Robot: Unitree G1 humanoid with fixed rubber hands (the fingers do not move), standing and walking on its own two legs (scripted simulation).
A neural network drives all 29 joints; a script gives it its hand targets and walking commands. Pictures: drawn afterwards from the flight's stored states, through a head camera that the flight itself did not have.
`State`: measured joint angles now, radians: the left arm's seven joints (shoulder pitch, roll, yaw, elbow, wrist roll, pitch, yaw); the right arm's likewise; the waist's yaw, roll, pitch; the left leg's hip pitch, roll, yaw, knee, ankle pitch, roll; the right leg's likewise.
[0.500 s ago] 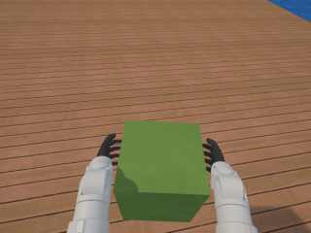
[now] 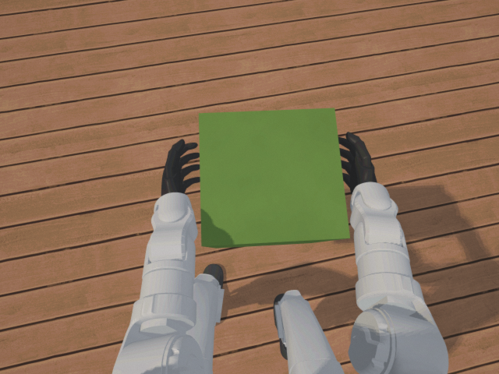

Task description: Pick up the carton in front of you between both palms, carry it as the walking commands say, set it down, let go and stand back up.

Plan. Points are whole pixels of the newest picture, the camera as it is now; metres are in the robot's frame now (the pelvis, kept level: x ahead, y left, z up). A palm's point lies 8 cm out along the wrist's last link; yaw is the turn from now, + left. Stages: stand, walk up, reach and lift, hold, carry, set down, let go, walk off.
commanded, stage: set down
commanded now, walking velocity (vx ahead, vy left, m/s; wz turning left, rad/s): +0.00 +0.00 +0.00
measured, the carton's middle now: (265, 190) +0.40 -0.02 -0.16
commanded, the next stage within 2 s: none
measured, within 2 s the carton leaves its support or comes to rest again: neither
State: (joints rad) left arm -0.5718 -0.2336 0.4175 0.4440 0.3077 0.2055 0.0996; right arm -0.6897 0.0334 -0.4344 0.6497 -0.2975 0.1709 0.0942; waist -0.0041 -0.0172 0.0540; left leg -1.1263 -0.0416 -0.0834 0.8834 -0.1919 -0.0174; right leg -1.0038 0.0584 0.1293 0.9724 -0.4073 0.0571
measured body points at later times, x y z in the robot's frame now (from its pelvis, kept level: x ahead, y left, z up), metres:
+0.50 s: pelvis -0.01 -0.03 -0.13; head +0.25 -0.01 +0.24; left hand +0.43 +0.15 -0.23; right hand +0.47 -0.15 -0.22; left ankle +0.11 +0.12 -0.67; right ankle +0.02 -0.15 -0.67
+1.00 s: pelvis -0.04 -0.02 -0.24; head +0.29 +0.00 +0.06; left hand +0.45 +0.17 -0.38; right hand +0.51 -0.13 -0.38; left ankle +0.11 +0.12 -0.67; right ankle +0.02 -0.15 -0.67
